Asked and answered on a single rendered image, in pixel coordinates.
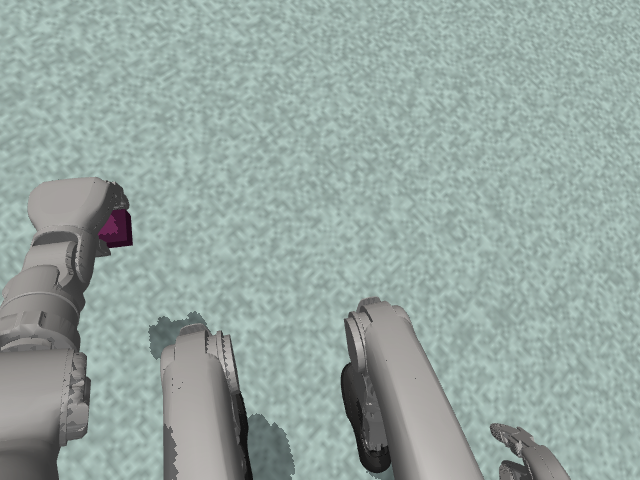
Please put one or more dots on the left robot hand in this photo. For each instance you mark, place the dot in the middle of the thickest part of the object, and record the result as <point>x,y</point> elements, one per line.
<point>85,203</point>

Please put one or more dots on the left robot arm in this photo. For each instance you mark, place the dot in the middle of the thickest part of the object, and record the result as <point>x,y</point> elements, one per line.
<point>44,391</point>

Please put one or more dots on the right robot foot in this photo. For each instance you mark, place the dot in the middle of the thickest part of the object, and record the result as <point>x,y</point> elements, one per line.
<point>374,461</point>

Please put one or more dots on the small box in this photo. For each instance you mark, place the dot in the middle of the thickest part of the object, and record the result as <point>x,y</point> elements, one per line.
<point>117,232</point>

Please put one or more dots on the right robot hand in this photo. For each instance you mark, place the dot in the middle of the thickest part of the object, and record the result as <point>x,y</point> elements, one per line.
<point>539,462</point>

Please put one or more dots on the left robot foot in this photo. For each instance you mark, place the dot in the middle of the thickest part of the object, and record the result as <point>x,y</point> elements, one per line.
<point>243,437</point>

